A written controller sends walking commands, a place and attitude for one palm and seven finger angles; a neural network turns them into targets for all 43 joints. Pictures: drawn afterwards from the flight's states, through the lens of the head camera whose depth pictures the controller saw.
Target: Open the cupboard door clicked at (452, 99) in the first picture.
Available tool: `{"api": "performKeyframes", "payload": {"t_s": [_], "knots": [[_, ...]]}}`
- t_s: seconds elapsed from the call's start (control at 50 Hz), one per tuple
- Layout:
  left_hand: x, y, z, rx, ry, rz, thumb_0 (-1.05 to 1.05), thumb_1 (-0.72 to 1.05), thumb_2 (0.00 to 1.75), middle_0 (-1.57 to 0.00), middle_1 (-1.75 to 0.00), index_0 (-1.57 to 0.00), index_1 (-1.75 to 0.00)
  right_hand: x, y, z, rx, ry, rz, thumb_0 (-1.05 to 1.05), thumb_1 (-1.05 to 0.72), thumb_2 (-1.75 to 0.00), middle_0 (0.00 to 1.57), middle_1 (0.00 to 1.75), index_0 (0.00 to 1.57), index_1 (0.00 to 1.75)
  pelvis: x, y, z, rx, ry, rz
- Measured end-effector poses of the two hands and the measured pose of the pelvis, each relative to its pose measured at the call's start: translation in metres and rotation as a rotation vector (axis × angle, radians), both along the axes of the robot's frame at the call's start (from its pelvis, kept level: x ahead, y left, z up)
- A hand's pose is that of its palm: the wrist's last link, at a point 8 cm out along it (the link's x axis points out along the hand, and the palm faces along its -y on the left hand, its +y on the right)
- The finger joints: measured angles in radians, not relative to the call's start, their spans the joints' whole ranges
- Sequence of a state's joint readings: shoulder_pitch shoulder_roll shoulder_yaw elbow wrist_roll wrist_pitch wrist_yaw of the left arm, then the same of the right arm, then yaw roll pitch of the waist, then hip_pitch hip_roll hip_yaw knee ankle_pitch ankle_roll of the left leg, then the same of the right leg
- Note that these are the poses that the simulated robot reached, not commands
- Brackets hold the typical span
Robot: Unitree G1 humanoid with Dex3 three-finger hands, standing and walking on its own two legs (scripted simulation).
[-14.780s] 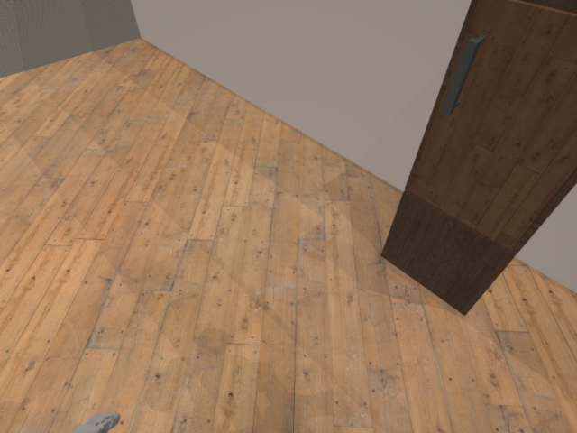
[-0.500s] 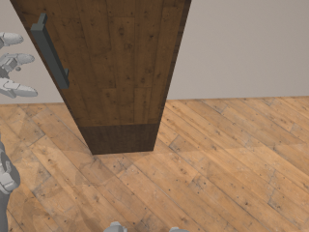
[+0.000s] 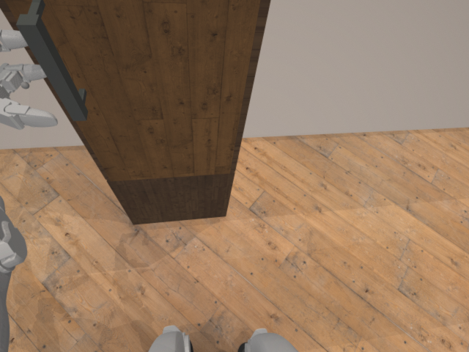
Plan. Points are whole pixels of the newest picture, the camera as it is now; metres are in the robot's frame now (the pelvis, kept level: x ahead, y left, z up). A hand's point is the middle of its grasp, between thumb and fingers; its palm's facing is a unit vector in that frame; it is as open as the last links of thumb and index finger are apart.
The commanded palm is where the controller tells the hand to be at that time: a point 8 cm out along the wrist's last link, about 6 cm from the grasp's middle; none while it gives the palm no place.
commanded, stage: move the hooked fingers beside the handle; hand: left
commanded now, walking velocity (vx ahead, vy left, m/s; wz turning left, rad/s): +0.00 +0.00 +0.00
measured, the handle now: (61, 66) +0.55 +0.23 +0.12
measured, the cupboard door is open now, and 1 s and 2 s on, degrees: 0 0 0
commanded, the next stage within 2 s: slide the fingers in behind the handle in 0.22 s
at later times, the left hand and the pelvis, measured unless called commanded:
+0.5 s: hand (18, 88) +0.50 +0.28 +0.13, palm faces +0.02 -1.00 +0.01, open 13.9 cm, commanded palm +0.48 +0.32 +0.12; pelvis +0.01 +0.00 +0.00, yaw +0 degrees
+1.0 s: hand (44, 92) +0.49 +0.24 +0.13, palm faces +0.03 -1.00 +0.02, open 13.9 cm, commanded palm +0.47 +0.29 +0.12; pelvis +0.00 +0.00 +0.00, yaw +0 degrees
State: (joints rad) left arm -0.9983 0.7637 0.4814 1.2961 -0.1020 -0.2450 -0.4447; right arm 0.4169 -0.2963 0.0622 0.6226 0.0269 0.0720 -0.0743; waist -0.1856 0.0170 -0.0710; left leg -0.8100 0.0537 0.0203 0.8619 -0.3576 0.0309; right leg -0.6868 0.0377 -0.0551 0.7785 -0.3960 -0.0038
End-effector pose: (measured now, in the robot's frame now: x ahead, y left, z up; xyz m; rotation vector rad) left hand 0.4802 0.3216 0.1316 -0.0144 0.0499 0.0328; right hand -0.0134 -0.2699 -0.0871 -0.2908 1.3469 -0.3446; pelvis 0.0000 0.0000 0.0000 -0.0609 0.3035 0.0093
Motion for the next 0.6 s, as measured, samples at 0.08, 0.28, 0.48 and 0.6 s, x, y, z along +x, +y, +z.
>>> {"api": "performKeyframes", "payload": {"t_s": [0.08, 0.28, 0.48, 0.6], "knots": [[0.003, 0.001, 0.000, 0.002, -0.017, 0.017, -0.01, -0.50, 0.30, -0.30, -1.20, -0.31, -1.20, -0.013, -0.001, 0.002, 0.001, 0.024, -0.032, 0.01, -0.90, -0.90, 0.21, 0.30, 0.21, 0.30, 0.001, -0.003, 0.000, 0.002, 0.005, -0.013], [0.002, 0.015, -0.001, 0.018, -0.001, 0.021, -0.01, -0.50, 0.30, -0.30, -1.20, -0.30, -1.20, -0.020, -0.004, 0.003, -0.001, 0.073, -0.048, 0.01, -0.90, -0.90, 0.21, 0.30, 0.21, 0.30, 0.005, -0.006, -0.001, -0.002, 0.019, -0.011], [-0.003, 0.011, -0.002, 0.010, -0.021, -0.013, -0.01, -0.50, 0.30, -0.29, -1.20, -0.30, -1.20, 0.014, -0.006, 0.003, -0.001, 0.007, -0.009, 0.01, -0.90, -0.90, 0.21, 0.30, 0.21, 0.30, 0.013, -0.003, 0.001, -0.004, 0.011, -0.005], [-0.006, 0.002, -0.007, -0.025, -0.020, -0.007, -0.01, -0.50, 0.30, -0.30, -1.20, -0.30, -1.20, 0.039, -0.001, 0.002, 0.012, -0.060, 0.020, 0.01, -0.90, -0.90, 0.21, 0.30, 0.21, 0.30, 0.014, -0.001, 0.002, -0.001, -0.004, -0.003]]}}
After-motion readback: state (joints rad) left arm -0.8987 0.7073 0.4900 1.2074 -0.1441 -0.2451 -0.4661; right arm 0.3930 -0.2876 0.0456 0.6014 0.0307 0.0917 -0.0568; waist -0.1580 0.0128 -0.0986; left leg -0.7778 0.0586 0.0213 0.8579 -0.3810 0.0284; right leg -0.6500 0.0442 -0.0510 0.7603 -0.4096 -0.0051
